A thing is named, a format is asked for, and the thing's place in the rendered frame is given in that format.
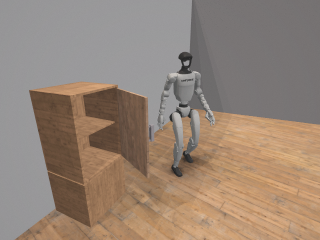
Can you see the handle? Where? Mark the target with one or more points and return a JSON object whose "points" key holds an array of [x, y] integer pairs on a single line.
{"points": [[151, 133]]}

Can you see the robot left upper arm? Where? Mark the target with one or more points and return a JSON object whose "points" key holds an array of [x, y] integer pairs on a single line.
{"points": [[197, 89]]}

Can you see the robot left forearm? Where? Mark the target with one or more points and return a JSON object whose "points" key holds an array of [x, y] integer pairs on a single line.
{"points": [[203, 102]]}

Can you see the robot left hand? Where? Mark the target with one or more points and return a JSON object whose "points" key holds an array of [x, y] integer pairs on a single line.
{"points": [[210, 117]]}

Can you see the robot right forearm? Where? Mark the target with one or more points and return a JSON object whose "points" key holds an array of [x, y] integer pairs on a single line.
{"points": [[162, 103]]}

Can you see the cupboard door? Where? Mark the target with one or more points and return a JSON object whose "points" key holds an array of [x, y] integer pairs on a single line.
{"points": [[134, 129]]}

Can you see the robot left shin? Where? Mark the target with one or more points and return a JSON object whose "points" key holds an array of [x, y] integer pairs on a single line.
{"points": [[190, 148]]}

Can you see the robot right upper arm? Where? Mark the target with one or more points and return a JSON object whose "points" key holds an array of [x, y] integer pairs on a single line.
{"points": [[170, 79]]}

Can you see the right robot foot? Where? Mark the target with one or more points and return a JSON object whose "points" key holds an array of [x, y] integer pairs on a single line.
{"points": [[176, 171]]}

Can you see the robot right hand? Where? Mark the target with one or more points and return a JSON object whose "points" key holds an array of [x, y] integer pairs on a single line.
{"points": [[161, 120]]}

